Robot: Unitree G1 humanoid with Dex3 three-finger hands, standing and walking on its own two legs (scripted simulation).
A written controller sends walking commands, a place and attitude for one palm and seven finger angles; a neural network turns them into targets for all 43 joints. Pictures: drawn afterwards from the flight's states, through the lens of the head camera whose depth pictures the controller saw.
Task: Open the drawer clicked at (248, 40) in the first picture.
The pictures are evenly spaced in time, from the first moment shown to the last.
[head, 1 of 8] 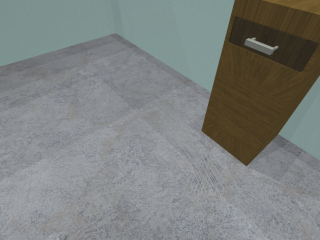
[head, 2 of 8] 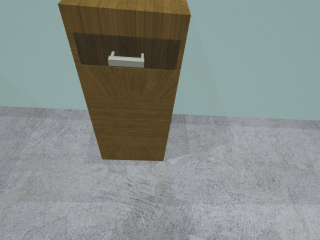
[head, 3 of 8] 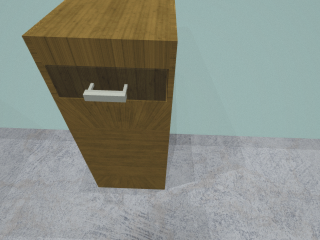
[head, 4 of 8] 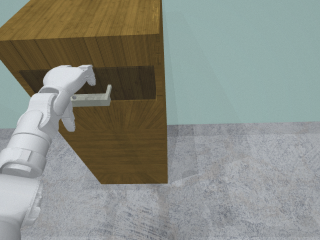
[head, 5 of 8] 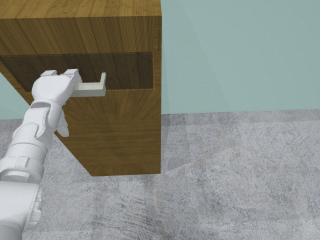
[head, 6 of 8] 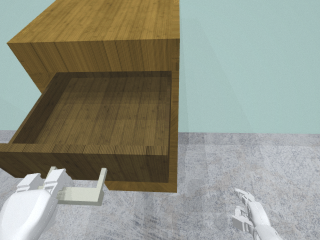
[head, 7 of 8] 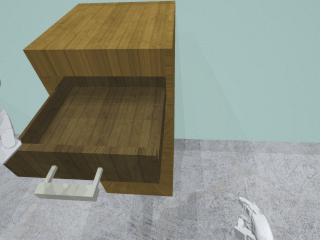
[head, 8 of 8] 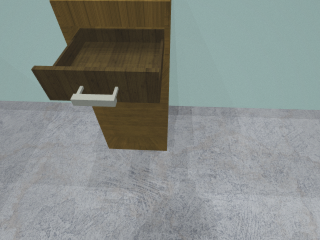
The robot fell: no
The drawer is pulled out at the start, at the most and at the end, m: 0.00 0.29 0.29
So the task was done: yes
